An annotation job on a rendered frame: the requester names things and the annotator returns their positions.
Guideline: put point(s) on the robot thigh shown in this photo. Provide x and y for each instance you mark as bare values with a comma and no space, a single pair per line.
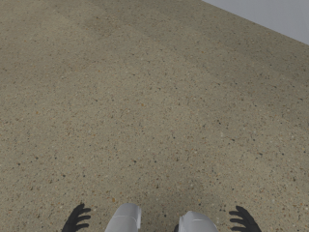
196,222
127,218

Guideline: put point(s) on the right robot thigh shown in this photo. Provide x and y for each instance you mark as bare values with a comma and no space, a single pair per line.
196,222

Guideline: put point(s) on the left robot hand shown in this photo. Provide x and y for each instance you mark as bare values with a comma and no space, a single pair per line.
73,219

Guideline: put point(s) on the left robot thigh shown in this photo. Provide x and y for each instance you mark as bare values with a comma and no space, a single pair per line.
127,218

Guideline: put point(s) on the right robot hand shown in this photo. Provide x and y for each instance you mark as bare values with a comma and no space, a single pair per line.
248,221

